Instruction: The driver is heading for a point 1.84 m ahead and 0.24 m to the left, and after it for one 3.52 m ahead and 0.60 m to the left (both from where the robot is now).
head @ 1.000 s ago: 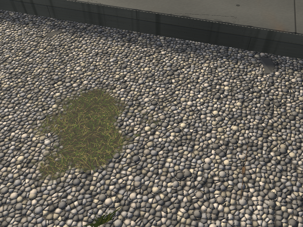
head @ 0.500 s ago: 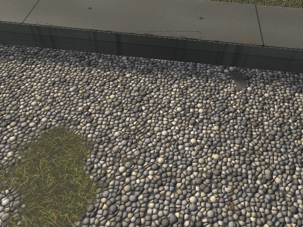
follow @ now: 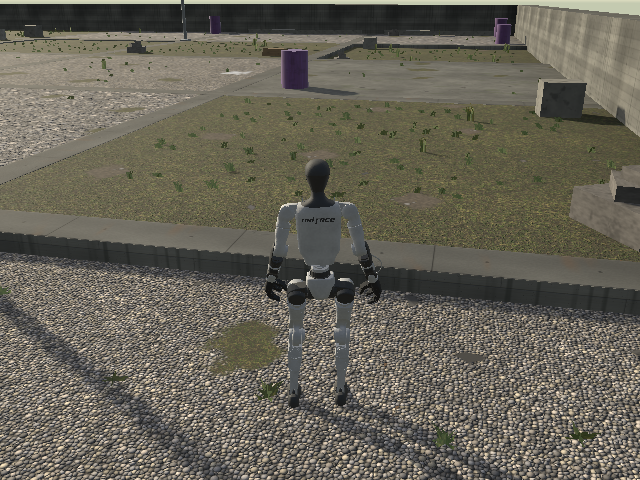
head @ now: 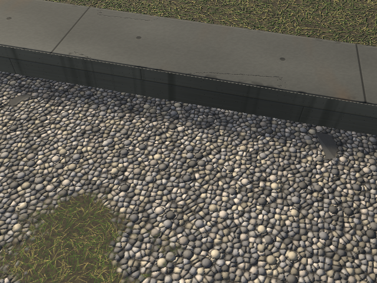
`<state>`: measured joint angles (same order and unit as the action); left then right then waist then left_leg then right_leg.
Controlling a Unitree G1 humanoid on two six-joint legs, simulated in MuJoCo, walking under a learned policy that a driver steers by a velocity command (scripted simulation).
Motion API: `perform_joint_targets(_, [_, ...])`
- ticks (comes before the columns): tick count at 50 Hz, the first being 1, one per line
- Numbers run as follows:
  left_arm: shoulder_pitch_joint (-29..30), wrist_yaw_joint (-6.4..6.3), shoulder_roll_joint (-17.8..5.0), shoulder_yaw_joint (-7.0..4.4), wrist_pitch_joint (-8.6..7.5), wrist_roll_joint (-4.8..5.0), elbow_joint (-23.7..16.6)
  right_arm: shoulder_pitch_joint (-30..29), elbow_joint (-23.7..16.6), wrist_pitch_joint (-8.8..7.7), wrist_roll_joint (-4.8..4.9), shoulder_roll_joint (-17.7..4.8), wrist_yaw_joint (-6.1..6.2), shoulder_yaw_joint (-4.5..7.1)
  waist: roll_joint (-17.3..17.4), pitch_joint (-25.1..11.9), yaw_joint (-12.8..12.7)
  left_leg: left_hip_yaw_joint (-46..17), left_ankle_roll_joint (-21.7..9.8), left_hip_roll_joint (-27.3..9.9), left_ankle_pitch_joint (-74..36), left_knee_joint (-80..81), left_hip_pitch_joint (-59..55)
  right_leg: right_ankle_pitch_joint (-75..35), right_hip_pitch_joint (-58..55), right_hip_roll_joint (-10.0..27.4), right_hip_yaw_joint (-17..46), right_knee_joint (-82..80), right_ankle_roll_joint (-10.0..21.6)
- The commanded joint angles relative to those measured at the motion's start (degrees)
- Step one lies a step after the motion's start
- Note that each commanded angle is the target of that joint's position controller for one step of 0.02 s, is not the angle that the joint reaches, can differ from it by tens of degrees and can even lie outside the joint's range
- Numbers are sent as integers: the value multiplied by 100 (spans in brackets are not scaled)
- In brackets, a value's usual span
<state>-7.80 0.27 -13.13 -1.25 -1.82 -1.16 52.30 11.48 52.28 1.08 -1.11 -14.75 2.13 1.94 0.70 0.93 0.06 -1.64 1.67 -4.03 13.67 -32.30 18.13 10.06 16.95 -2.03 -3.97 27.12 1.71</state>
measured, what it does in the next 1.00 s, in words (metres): shifts its weight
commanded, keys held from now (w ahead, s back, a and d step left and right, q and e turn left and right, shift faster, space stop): no key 1.00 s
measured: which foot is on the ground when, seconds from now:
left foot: down 0.00-1.00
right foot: down 0.00-1.00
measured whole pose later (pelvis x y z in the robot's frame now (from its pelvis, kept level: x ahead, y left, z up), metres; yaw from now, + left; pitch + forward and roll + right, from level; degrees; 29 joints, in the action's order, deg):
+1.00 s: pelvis +0.05 +0.02 +0.01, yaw +0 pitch -2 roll +0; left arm -10.4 -2.5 -12.4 -1.7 0.6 -0.1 65.1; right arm 12.3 61.8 0.0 -0.2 -12.2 2.1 1.3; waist 0.0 2.2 -0.4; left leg 1.0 -0.3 -0.2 16.1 -27.5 9.9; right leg 14.4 11.3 1.9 -1.6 27.2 -1.2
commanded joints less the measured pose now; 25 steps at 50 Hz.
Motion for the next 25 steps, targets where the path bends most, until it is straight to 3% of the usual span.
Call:
perform_joint_targets(1, [-107,-102,-550,-91,23,-17,-169,-101,-188,-112,24,-709,-13,151,895,182,-191,-501,-463,-300,1308,1363,433,756,-363,261,245,-366,-138])
perform_joint_targets(2, [-69,-128,-612,-118,50,10,-151,-129,-141,-165,-11,-562,-32,104,822,185,-188,-430,-332,-243,1297,1395,517,502,-524,294,257,-299,-105])
perform_joint_targets(4, [-133,-162,-662,-133,82,10,-34,-123,-90,-264,26,-590,-59,105,556,98,-150,-286,-203,-127,433,1169,192,182,-513,379,342,-291,-25])
perform_joint_targets(10, [-49,-143,-623,-145,57,86,207,93,106,-282,92,-599,-37,100,94,-333,11,-105,-314,-37,-1271,680,-616,-750,-596,445,352,-186,-50])
perform_joint_targets(25, [-85,-252,-717,-174,209,111,723,-62,406,-167,98,-516,-46,97,-30,-197,-35,45,-340,101,-1544,746,-743,-990,-831,496,343,-155,-117])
